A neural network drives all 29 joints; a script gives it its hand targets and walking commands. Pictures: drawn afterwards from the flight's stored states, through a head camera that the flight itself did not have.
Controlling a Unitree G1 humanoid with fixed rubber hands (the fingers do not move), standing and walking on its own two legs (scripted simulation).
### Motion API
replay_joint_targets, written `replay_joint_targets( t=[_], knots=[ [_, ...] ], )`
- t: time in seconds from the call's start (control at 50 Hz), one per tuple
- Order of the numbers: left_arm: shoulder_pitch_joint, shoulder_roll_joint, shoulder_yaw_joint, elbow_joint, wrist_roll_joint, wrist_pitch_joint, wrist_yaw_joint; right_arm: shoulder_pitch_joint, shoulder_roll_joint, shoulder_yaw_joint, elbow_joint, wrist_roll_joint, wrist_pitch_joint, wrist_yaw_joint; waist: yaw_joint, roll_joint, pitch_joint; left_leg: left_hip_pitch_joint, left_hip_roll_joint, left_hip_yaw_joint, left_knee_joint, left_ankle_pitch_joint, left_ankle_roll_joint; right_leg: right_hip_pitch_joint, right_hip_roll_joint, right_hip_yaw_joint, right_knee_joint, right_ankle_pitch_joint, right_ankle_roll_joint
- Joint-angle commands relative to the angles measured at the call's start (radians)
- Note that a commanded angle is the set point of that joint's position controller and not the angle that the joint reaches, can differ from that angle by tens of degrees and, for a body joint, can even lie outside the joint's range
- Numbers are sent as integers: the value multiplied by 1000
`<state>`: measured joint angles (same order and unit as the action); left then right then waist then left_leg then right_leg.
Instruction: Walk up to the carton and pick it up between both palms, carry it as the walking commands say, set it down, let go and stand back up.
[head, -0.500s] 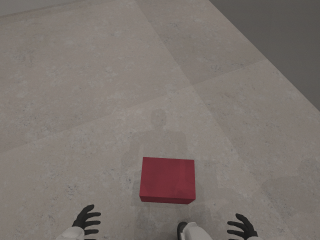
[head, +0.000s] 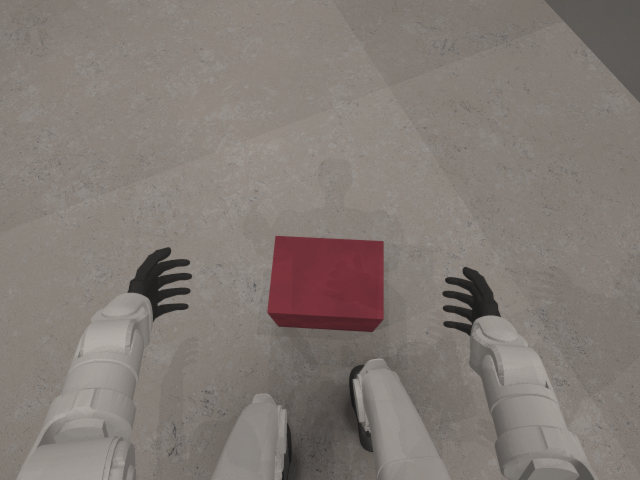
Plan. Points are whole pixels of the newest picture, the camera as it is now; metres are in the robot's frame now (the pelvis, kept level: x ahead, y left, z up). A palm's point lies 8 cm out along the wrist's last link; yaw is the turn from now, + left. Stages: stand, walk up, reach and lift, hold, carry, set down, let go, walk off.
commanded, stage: reach and lift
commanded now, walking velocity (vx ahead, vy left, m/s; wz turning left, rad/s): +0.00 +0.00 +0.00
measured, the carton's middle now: (327, 287) +0.46 -0.04 -0.58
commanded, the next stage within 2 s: none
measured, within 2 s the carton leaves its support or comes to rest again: neither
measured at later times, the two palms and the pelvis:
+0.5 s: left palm (174, 212) +0.49 +0.19 -0.11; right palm (474, 230) +0.42 -0.26 -0.13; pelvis -0.01 -0.01 -0.03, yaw +3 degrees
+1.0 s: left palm (194, 217) +0.52 +0.19 -0.20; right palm (453, 223) +0.46 -0.25 -0.20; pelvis +0.00 +0.00 -0.08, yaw +5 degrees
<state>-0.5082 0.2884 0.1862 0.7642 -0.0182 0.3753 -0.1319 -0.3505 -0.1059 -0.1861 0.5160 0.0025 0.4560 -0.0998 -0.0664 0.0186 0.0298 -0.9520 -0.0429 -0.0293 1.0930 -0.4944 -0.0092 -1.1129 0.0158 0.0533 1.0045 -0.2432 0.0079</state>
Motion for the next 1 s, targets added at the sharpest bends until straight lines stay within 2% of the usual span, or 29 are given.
replay_joint_targets(
  t=[0.0, 0.12, 0.2, 0.3, 0.44, 0.6, 0.7, 0.78, 0.86, 0.98],
  knots=[
    [-240, 187, 34, -25, -30, -32, -12, -211, -61, -11, -65, 8, -24, -33, 3, -47, -529, -166, 12, 35, -192, 13, 85, 602, -3, -14, -66, -71, 51],
    [-432, 239, 39, 58, -53, -85, -23, -380, -69, -41, 4, 21, -75, -56, -10, -22, -635, -244, 4, 39, -163, 38, 79, 602, -5, -2, -41, 6, 46],
    [-534, 269, 49, 108, -49, -124, -24, -480, -86, -66, 48, 22, -117, -54, -15, -6, -703, -309, -2, 51, -145, 53, 70, 622, -5, 9, -25, 71, 47],
    [-632, 298, 61, 160, -39, -182, -20, -587, -115, -91, 91, 19, -178, -45, -19, -12, -799, -412, -10, 63, -128, 71, 64, 691, -12, 27, 10, 199, 50],
    [-759, 297, 66, 205, -37, -244, 3, -733, -165, -127, 163, 25, -253, -8, -33, -13, -885, -507, -14, 70, -121, 88, 42, 691, -20, 19, 43, 311, 41],
    [-910, 283, 69, 151, -36, -260, 53, -882, -264, -191, 191, 29, -301, 62, -52, 11, -1058, -499, -20, 56, -115, 185, 13, 612, -15, -28, 79, 434, 23],
    [-885, 229, 62, 128, -16, -245, 68, -842, -286, -237, 240, 20, -314, 115, -66, 68, -1101, -392, -16, 40, -99, 284, -17, 459, -7, -70, 85, 469, 2],
    [-840, 191, 67, 98, 11, -253, 74, -796, -291, -276, 242, 5, -340, 145, -75, 77, -1065, -452, -19, 37, -69, 347, -32, 390, -3, -70, 113, 547, -11],
    [-827, 164, 66, 83, 25, -264, 81, -788, -280, -298, 239, 6, -360, 160, -77, 75, -1014, -573, -29, 37, -13, 336, -37, 301, 1, -64, 173, 553, -14],
    [-853, 161, 43, 72, 21, -261, 101, -806, -302, -304, 255, 25, -367, 160, -85, 83, -1062, -700, -39, 44, 143, 280, -51, 155, 9, -77, 320, 490, -6]
  ],
)
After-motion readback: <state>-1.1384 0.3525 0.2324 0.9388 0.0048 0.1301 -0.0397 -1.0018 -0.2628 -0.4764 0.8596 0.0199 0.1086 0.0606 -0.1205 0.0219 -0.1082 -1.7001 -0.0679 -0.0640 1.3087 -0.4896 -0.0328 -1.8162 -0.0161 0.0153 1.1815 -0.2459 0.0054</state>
